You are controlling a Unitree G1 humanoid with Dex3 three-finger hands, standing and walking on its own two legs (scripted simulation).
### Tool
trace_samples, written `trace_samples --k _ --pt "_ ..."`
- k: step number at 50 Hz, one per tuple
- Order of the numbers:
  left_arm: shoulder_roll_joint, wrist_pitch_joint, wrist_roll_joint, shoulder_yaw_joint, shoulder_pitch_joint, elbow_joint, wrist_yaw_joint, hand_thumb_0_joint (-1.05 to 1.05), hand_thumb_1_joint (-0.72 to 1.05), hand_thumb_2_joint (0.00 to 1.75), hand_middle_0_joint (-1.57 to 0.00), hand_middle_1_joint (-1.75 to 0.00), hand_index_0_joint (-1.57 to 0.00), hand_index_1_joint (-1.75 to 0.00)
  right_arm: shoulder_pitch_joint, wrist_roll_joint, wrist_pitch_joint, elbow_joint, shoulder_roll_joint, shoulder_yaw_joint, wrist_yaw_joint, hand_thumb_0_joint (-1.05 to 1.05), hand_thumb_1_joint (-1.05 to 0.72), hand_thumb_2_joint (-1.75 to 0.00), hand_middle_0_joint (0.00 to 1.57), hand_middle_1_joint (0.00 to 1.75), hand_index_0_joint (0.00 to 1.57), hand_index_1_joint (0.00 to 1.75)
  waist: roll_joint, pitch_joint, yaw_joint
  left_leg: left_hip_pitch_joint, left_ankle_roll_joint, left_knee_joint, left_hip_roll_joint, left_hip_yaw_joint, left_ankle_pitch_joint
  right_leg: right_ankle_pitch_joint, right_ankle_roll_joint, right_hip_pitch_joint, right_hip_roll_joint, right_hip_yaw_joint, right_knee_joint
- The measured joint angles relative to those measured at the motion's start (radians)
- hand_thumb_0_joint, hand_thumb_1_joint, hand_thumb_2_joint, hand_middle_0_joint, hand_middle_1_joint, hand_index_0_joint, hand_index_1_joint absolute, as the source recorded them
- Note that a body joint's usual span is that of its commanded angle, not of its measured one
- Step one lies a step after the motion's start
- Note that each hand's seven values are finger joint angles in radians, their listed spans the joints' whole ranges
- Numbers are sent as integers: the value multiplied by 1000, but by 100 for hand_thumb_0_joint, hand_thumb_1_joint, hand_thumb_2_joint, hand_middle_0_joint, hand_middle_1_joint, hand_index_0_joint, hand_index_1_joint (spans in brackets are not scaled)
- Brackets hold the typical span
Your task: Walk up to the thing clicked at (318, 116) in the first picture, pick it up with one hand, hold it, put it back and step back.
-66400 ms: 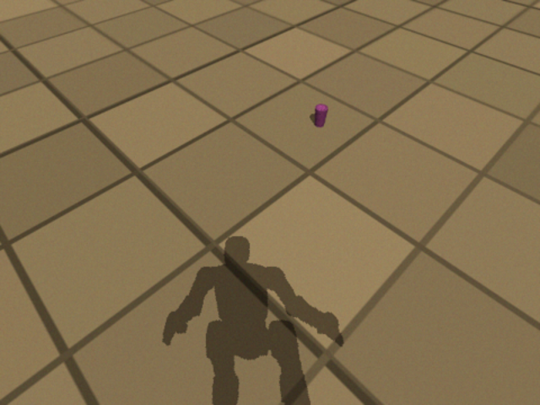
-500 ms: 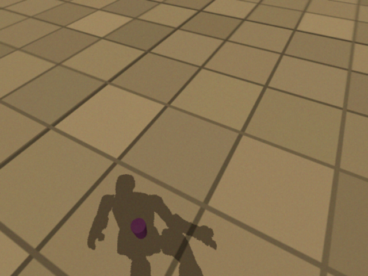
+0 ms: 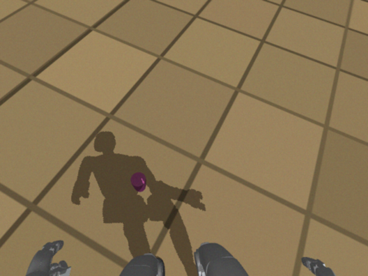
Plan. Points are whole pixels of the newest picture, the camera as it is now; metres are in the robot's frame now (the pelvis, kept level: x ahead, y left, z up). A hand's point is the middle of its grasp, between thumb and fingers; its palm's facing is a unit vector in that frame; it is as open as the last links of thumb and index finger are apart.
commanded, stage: step back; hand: left
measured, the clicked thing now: (139, 183) +0.52 +0.17 -0.70
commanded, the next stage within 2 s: none
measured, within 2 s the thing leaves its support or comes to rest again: neither
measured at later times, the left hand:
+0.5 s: hand out of the picture +0.01 +0.27 -0.14, palm faces -0.02 -0.92 -0.39, open 7.4 cm
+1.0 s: hand out of the picture -0.18 +0.26 -0.15, palm faces -0.08 -0.91 -0.40, open 7.4 cm
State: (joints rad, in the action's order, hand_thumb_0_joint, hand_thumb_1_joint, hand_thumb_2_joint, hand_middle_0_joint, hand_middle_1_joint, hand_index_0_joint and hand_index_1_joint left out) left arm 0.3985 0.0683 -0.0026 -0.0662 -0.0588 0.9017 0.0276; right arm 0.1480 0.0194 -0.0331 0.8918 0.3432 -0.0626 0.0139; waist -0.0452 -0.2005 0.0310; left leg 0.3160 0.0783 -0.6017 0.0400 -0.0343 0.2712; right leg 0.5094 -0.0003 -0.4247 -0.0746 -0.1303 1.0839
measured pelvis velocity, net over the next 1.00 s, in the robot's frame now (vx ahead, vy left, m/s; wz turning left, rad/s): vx -0.28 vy -0.01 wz -0.09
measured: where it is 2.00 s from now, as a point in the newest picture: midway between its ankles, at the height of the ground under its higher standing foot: outside the picture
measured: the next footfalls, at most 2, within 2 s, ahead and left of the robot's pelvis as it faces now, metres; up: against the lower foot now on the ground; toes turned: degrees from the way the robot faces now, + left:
right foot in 0.22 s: -0.03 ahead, -0.13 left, +0.00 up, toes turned -2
left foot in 0.52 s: -0.09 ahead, +0.12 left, +0.00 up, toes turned -2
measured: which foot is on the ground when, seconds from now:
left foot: down 0.00-0.24, up 0.26-0.50, down 0.52-0.96, up 0.98-1.00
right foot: up 0.00-0.20, down 0.22-0.54, up 0.56-0.90, down 0.92-1.00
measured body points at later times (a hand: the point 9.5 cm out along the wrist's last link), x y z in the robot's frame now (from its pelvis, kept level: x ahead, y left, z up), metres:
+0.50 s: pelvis -0.11 +0.01 +0.00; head -0.05 +0.01 +0.44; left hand +0.01 +0.32 -0.12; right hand -0.02 -0.32 -0.12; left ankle -0.13 +0.13 -0.71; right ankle -0.07 -0.13 -0.73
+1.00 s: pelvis -0.28 -0.01 -0.02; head -0.23 -0.02 +0.43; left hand -0.18 +0.30 -0.13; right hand -0.17 -0.34 -0.12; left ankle -0.15 +0.12 -0.71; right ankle -0.29 -0.14 -0.73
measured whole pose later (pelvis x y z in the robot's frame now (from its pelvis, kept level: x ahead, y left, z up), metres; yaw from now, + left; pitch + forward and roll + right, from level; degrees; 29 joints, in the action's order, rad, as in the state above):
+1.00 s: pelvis -0.28 -0.01 -0.02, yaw -5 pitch -3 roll -1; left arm 0.37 0.06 0.03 -0.09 -0.22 0.84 -0.03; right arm 0.12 0.01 -0.05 0.82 0.41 -0.06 0.03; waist 0.03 -0.15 -0.01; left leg 0.53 0.00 -0.84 -0.01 0.07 0.40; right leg 0.41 0.00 -0.28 -0.01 -0.03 0.73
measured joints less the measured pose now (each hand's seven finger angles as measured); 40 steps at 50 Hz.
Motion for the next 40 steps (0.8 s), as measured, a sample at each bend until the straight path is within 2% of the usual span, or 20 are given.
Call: trace_samples --k 3,7,9,11,13,15,18,20,22,24,26,27,28,30,31,34,37,40 --pt "-7 2 4 -3 -31 4 -3 1 90 90 -20 -30 -20 -30 -17 -2 8 -25 -8 5 5 0 -90 -89 21 30 21 30 7 -2 -4 10 6 -5 -2 -24 -9 4 7 47 10 16 -75" --pt "-17 -4 11 -7 -60 3 -14 1 90 90 -20 -30 -20 -30 -39 -4 9 -43 -4 13 5 0 -90 -89 21 30 21 30 29 -4 -13 40 9 -29 -14 -48 -19 -7 -1 102 35 53 -202" --pt "-20 -11 14 -8 -75 1 -21 1 90 90 -20 -30 -20 -30 -45 -5 7 -46 3 16 2 0 -90 -89 21 30 21 30 39 4 -20 59 5 -47 -21 -59 -23 -37 -13 137 51 75 -296" --pt "-27 -21 18 -10 -91 1 -26 1 90 90 -20 -30 -20 -30 -49 -9 2 -42 14 17 -3 0 -90 -89 21 30 21 30 57 14 -29 81 -3 -75 -35 -64 -22 -116 -19 180 57 97 -409" --pt "-42 -27 24 -8 -107 0 -31 1 90 90 -20 -30 -20 -30 -51 -15 -7 -28 25 12 -5 0 -90 -89 21 30 21 30 93 21 -25 94 -22 -94 -47 -33 -3 -137 -12 184 38 117 -424" --pt "-39 -26 30 -4 -128 -14 -38 1 90 90 -20 -30 -20 -30 -43 -17 -16 -16 23 8 -6 0 -90 -89 21 30 21 30 73 38 -37 125 -49 -217 6 21 148 -142 -20 168 56 107 -416" --pt "-45 -25 32 -1 -133 -30 -27 1 90 90 -20 -30 -20 -30 -21 -22 -15 -11 37 5 -8 0 -90 -89 21 30 21 30 55 48 -52 150 -65 -428 75 105 210 -181 -20 160 82 99 -451" --pt "-48 -24 34 -1 -127 -47 -21 1 90 90 -20 -30 -20 -30 -5 -23 -9 -14 50 6 -5 0 -90 -89 21 30 21 30 53 53 -52 136 -74 -472 83 129 218 -208 -13 147 93 103 -474" --pt "-45 -23 37 0 -113 -72 -17 1 90 90 -20 -30 -20 -30 11 -23 -6 -19 59 7 -1 0 -90 -89 21 30 21 30 48 51 -49 95 -82 -422 64 126 232 -228 -5 129 103 112 -481" --pt "-38 -23 37 1 -95 -98 -15 1 90 90 -20 -30 -20 -30 24 -19 -2 -20 65 6 0 0 -90 -89 21 30 21 30 42 46 -41 34 -83 -286 30 106 222 -236 6 105 113 128 -468" --pt "-29 -19 30 4 -76 -123 -17 1 90 90 -20 -30 -20 -30 36 -11 6 -20 70 1 0 0 -90 -90 21 30 21 30 37 40 -31 -46 -79 -78 -1 80 108 -227 18 71 125 143 -421" --pt "-19 -16 25 3 -62 -129 -19 1 90 90 -20 -30 -20 -30 33 -4 11 -13 62 -4 1 0 -90 -90 20 30 21 30 14 27 -30 -62 -69 -35 11 67 72 -219 23 54 143 136 -388" --pt "-11 -11 20 -2 -50 -131 -19 1 90 90 -20 -30 -20 -30 28 4 12 -8 49 -4 1 0 -90 -90 20 30 21 30 -11 13 -40 -62 -59 -38 24 50 67 -208 10 39 143 103 -353" --pt "-9 0 15 -7 -43 -118 -13 1 90 90 -20 -30 -20 -30 27 6 15 -12 38 6 -9 1 -90 -90 20 30 21 30 -9 13 -33 -40 -46 -58 11 54 63 -45 -7 -1 72 37 -213" --pt "-7 6 14 -9 -44 -111 -11 1 90 90 -20 -30 -20 -30 28 6 17 -15 31 11 -10 1 -90 -89 20 30 21 30 -5 17 -26 -34 -45 -52 0 59 52 -2 -15 -20 34 12 -127" --pt "0 9 5 -16 -58 -102 -10 1 90 90 -20 -30 -20 -30 21 8 18 -26 16 22 -4 1 -90 -89 21 30 21 30 -3 30 -23 -22 -45 -12 -23 55 7 5 -21 -56 -26 -20 70" --pt "5 7 8 -25 -85 -101 -16 1 90 90 -20 -30 -20 -30 4 8 20 -47 12 23 3 1 -90 -89 21 30 21 30 5 34 -25 2 -45 4 -44 43 -27 -7 4 -42 -31 -21 138" --pt "12 8 12 -32 -109 -96 -22 1 90 90 -20 -30 -20 -30 -15 7 25 -73 12 24 7 1 -90 -89 21 30 21 30 8 29 -29 33 -48 0 -65 26 -52 -9 25 8 -6 -17 67"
